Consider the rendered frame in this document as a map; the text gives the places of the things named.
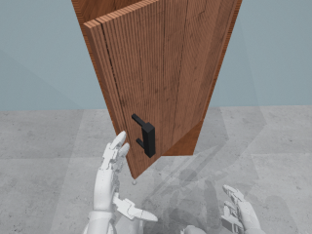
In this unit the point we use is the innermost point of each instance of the left robot hand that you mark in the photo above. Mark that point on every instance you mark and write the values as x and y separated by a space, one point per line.
104 196

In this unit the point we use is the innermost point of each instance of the robot left thigh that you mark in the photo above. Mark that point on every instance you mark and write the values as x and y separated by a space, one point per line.
126 226

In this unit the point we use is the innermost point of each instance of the cupboard door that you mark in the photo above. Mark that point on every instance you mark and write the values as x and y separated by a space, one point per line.
157 59

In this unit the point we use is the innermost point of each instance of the robot left forearm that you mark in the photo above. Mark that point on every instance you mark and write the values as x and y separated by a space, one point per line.
101 222

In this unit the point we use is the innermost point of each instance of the right robot hand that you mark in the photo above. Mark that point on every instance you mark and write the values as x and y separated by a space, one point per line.
241 218

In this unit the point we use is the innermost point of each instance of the handle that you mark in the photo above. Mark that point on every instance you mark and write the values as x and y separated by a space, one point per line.
148 137

